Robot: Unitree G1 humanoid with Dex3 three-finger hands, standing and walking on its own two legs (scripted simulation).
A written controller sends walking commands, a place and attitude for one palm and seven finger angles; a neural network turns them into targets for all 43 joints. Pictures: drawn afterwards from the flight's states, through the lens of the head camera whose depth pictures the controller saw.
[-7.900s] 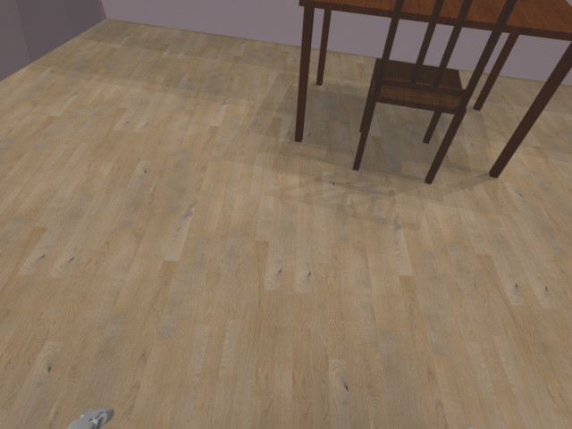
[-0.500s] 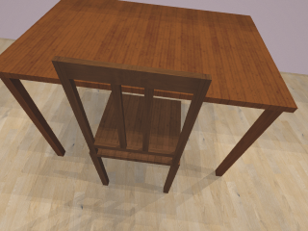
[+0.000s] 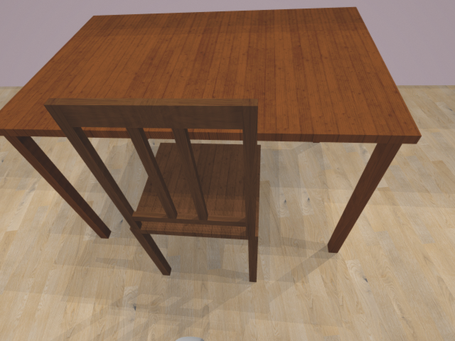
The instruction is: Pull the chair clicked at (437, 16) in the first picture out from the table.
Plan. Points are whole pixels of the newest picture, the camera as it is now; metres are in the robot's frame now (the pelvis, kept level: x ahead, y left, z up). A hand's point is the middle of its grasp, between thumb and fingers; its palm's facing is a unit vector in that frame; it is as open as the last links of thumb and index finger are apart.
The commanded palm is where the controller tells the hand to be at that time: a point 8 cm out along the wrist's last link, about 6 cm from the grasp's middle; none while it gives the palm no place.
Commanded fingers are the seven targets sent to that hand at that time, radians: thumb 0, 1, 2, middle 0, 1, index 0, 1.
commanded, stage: come to a stop and stand still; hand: left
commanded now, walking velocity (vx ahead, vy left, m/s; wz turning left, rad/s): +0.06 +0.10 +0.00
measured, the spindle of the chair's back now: (156, 179) +0.48 +0.23 -0.06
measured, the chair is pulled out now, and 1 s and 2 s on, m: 0.00 0.00 0.00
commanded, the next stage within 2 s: look again from close up in 0.72 s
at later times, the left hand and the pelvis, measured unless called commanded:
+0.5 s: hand out of the picture -0.04 +0.24 -0.18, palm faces +0.06 -0.98 -0.19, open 7.4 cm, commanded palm none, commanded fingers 0.00 0.90 0.90 -0.20 -0.30 -0.20 -0.30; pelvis -0.03 +0.06 +0.00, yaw -1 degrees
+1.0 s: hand out of the picture -0.03 +0.24 -0.18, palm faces +0.01 -0.98 -0.22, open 7.4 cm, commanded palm none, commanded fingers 0.00 0.90 0.90 -0.20 -0.30 -0.20 -0.30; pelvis -0.02 +0.06 -0.01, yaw +0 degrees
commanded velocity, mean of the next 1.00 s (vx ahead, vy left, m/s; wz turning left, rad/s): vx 0.01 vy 0.01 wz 0.00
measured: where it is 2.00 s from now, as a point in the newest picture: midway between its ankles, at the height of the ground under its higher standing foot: outside the picture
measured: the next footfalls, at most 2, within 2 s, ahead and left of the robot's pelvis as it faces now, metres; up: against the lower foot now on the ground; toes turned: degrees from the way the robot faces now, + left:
left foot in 0.26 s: +0.03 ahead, +0.17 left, +0.00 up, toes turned +3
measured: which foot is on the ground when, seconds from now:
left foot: up 0.00-0.24, down 0.26-1.00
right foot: down 0.00-1.00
